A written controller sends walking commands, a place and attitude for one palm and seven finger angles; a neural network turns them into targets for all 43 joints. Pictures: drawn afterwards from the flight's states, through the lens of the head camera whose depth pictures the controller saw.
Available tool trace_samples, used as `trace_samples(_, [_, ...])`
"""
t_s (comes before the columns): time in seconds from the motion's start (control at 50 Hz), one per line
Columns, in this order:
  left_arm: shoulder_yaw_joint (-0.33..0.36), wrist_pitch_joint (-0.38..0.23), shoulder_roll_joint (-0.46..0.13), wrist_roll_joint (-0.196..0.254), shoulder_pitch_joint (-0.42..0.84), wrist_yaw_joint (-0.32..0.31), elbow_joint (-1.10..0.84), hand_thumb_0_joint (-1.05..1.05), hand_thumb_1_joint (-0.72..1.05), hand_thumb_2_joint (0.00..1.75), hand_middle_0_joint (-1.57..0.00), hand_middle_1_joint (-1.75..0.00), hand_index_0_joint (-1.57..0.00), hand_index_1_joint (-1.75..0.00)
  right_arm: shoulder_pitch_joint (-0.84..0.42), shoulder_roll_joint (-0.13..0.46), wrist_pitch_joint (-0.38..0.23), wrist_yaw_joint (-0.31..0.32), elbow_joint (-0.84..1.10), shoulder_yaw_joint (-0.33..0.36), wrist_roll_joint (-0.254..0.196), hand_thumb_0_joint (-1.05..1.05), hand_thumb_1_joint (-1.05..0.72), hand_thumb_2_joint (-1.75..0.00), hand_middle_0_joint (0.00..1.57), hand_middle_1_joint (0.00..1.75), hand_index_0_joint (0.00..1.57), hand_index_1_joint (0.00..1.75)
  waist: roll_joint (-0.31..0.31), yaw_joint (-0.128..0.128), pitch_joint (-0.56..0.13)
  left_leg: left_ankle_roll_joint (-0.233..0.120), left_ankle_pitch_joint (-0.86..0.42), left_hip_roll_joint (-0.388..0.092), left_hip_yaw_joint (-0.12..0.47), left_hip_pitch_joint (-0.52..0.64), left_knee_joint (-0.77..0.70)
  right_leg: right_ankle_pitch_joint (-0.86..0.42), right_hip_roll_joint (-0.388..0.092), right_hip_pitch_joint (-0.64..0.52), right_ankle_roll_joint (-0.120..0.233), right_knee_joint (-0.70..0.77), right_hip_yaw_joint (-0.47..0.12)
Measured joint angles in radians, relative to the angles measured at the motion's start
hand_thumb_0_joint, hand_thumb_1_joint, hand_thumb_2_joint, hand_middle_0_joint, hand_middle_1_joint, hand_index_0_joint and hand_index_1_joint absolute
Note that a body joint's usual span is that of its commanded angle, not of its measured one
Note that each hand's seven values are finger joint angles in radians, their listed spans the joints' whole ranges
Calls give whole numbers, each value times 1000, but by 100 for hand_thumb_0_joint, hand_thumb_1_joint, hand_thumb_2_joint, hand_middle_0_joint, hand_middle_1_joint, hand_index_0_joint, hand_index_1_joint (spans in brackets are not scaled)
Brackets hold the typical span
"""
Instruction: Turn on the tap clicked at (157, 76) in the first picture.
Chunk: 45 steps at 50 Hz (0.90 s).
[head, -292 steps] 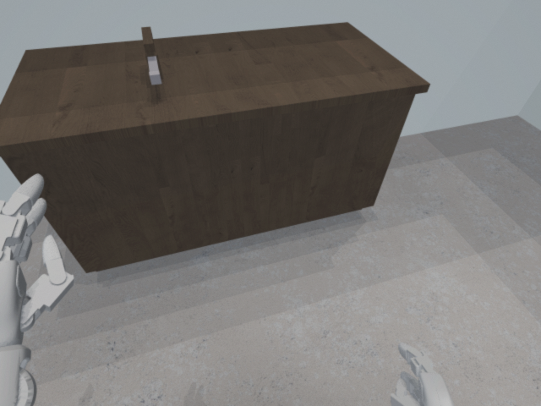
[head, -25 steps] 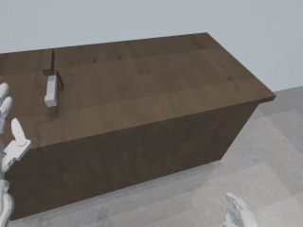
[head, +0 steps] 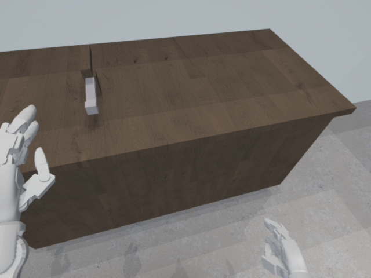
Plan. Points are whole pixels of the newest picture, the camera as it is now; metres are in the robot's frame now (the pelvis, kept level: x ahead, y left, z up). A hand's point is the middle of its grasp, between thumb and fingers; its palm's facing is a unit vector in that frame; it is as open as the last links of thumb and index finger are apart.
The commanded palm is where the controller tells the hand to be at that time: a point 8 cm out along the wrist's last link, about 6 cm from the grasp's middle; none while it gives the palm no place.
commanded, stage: come to a stop and stand still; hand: left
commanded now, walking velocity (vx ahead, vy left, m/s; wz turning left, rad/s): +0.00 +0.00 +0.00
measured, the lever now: (91, 107) +0.51 +0.31 +0.03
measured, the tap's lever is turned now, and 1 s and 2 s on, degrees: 0 0 0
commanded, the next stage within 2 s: look again from close up in 0.28 s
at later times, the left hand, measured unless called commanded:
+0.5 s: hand (31, 196) +0.19 +0.26 +0.15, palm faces +0.42 -0.84 -0.33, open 7.4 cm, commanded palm +0.13 +0.29 +0.17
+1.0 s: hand (15, 198) +0.19 +0.27 +0.16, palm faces +0.45 -0.81 -0.37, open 7.4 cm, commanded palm +0.13 +0.30 +0.17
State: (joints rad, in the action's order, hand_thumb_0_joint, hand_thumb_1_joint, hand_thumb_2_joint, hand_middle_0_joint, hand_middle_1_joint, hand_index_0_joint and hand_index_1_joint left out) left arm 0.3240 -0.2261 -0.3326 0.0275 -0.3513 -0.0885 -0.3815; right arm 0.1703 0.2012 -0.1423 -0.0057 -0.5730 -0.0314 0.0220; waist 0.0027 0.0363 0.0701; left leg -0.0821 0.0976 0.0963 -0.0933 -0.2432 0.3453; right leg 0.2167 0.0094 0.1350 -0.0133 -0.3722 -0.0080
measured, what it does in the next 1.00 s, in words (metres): stands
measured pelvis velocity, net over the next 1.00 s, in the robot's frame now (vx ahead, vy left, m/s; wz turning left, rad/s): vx -0.01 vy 0.01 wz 0.08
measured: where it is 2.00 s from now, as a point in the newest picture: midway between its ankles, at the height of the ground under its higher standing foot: outside the picture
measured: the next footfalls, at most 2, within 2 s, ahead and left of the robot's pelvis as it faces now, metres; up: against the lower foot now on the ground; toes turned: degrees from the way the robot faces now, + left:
left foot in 1.20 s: +0.07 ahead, +0.16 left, +0.00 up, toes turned +4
right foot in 1.54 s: +0.22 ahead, -0.06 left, +0.00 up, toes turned -8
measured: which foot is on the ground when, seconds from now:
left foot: down 0.00-0.98, up 1.00-1.00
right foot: down 0.00-1.00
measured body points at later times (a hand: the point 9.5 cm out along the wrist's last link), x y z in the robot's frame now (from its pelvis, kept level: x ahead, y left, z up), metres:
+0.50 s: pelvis -0.02 +0.00 +0.00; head -0.01 +0.02 +0.45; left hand +0.17 +0.30 +0.17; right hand +0.17 -0.21 -0.07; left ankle +0.06 +0.02 -0.74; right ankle -0.01 -0.14 -0.74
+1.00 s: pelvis -0.01 +0.01 +0.00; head +0.00 +0.03 +0.45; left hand +0.16 +0.31 +0.18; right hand +0.19 -0.20 -0.07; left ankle +0.06 +0.03 -0.73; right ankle -0.02 -0.11 -0.74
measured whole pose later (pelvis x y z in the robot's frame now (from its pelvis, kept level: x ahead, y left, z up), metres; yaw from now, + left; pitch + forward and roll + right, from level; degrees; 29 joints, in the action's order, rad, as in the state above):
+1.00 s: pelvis -0.01 +0.01 +0.00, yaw +4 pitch -1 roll -2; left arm 0.34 -0.17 -0.36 0.03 -0.41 -0.10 -0.47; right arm 0.22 0.20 -0.08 0.03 -0.55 -0.01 0.02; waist 0.00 0.03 0.03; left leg 0.01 0.27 0.09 -0.11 -0.33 0.48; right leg 0.36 0.06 0.17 0.09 -0.46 -0.02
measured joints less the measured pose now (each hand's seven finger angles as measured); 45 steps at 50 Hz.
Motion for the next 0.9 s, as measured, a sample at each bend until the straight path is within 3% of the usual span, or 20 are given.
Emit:
trace_samples(0.06, [19, 10, -30, 9, -38, 2, -52, 1, 89, 90, -21, -30, -21, -30, 0, -1, 9, 10, 17, 2, 2, 1, -90, -90, 21, 30, 20, 30, 21, -7, 6, -10, -11, 5, -6, 9, -20, 19, -2, 14, 16, -27, -8])
trace_samples(0.14, [44, 4, -48, 13, -59, -7, -113, 2, 89, 90, -21, -30, -21, -30, 14, 8, 12, 21, 29, 9, 8, 1, -90, -90, 20, 30, 20, 30, 20, -7, -3, 7, -35, 15, 3, 22, -60, 56, -3, 19, 39, -38, -11])
trace_samples(0.28, [51, -5, -25, 9, -77, -16, -53, 1, 89, 90, -21, -30, -21, -30, 24, 19, 35, 23, 7, 10, 2, 1, -90, -90, 20, 30, 20, 30, -21, 9, -40, 39, -19, 4, 12, 5, -29, -17, 9, -6, 11, 26, -12])
trace_samples(0.42, [-4, 48, 31, -11, -9, -17, 27, 1, 90, 90, -21, -30, -21, -30, 38, 7, 38, 33, 1, 6, -5, 1, -90, -90, 20, 30, 20, 30, -10, 10, -34, 27, -38, 9, 16, 9, -56, 18, 18, 8, 17, 2, -26])
trace_samples(0.56, [21, 21, -20, -6, -52, -10, -75, 2, 89, 90, -21, -30, -21, -30, 36, -9, 34, 25, 15, -4, 3, 1, -90, -90, 21, 30, 20, 30, 6, -10, -18, 23, -48, 12, 20, 2, -58, 2, 21, 15, 22, 1, -33])
trace_samples(0.66, [44, 9, -36, 0, -82, -10, -79, 1, 89, 90, -21, -30, -21, -30, 43, -2, 36, 25, 13, 4, -1, 1, -90, -90, 21, 30, 20, 30, -10, -2, -29, 34, -50, 12, 19, 2, -69, 22, 21, 16, 26, 8, -35])
trace_samples(0.76, [32, 20, -12, -1, -66, -12, -33, 1, 89, 90, -21, -30, -21, -30, 41, 6, 41, 30, -4, 10, -7, 1, -90, -90, 21, 30, 20, 30, -14, 8, -34, 32, -51, 22, 18, 9, -73, 13, 14, 14, 20, 2, -41])
trace_samples(0.9, [3, 57, 7, -4, -49, -13, -23, 1, 89, 90, -21, -30, -21, -30, 40, -3, 47, 38, -4, 14, -3, 1, -90, -90, 21, 30, 20, 30, 2, 1, -44, 46, -8, 29, 9, 10, -78, 156, 14, 39, 52, -76, -26])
